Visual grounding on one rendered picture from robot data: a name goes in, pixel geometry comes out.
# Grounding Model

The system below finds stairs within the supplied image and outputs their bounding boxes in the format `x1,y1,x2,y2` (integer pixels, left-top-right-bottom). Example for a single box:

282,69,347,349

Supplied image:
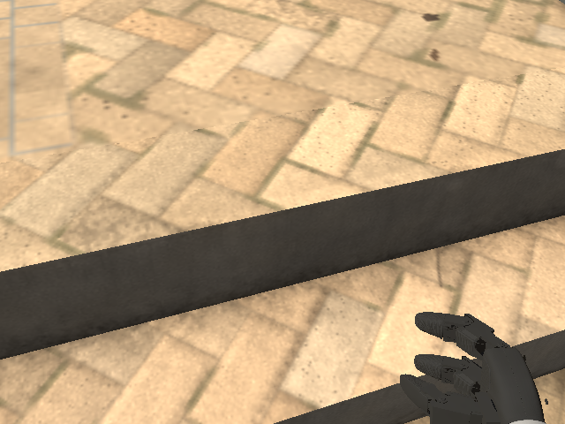
0,149,565,424

